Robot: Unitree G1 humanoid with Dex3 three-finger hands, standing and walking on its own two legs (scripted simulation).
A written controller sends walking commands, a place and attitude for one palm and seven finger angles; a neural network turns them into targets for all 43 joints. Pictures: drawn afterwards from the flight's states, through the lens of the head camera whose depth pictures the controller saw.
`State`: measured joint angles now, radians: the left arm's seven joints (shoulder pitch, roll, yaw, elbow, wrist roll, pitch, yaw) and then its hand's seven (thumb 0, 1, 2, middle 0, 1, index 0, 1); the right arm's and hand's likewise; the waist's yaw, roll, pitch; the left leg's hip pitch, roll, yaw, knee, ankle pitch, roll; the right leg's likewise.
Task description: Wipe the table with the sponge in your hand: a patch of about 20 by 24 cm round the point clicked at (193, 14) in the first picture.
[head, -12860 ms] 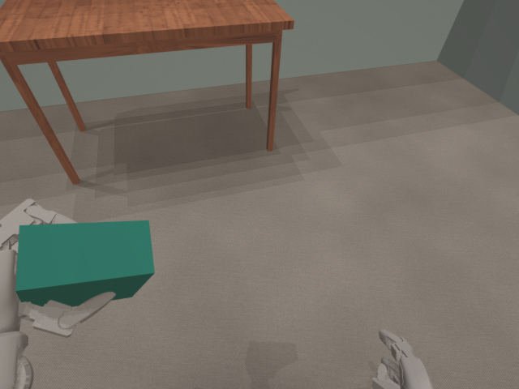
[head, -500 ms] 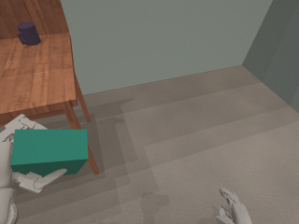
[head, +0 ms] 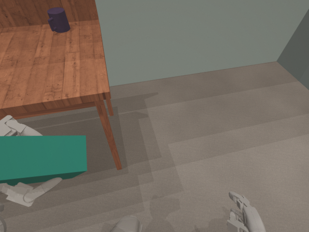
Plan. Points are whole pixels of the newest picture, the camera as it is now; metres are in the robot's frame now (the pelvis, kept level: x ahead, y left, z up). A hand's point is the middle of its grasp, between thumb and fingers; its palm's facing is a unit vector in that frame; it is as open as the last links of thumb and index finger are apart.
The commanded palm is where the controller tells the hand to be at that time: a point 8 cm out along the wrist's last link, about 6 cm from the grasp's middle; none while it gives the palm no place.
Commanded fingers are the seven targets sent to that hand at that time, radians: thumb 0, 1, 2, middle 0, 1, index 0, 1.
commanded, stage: shuffle to correct the standing spot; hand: left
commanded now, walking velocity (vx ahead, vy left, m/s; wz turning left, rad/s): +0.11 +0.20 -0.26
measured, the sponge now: (55, 160) +0.21 +0.22 +0.15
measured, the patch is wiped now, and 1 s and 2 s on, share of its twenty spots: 0.00 0.00 0.00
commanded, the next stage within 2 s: none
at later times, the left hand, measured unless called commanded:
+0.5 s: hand out of the picture +0.26 +0.36 +0.16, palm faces +0.31 -0.80 -0.51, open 10.3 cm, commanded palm +0.21 +0.39 +0.19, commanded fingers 0.00 0.10 1.30 -1.20 -1.60 -1.20 -1.60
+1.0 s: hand out of the picture +0.28 +0.44 +0.16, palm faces +0.37 -0.82 -0.44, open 10.3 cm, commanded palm +0.24 +0.47 +0.19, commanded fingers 0.00 0.10 1.30 -1.20 -1.60 -1.20 -1.60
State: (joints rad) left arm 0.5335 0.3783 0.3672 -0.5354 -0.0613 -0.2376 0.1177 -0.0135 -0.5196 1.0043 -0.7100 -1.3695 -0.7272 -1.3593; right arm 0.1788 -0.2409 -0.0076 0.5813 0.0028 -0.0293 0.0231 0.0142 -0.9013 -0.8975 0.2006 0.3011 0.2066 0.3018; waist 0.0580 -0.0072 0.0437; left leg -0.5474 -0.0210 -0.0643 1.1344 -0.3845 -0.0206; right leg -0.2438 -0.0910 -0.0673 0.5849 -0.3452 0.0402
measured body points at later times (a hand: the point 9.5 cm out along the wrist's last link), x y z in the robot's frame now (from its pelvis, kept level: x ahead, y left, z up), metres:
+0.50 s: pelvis +0.04 +0.12 -0.01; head +0.06 +0.12 +0.44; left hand +0.23 +0.40 +0.19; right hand +0.16 -0.14 -0.10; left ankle +0.08 +0.25 -0.73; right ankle +0.00 -0.04 -0.73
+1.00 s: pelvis +0.06 +0.20 +0.01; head +0.07 +0.18 +0.46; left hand +0.26 +0.48 +0.18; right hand +0.19 -0.05 -0.10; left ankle +0.11 +0.37 -0.68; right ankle +0.04 +0.08 -0.73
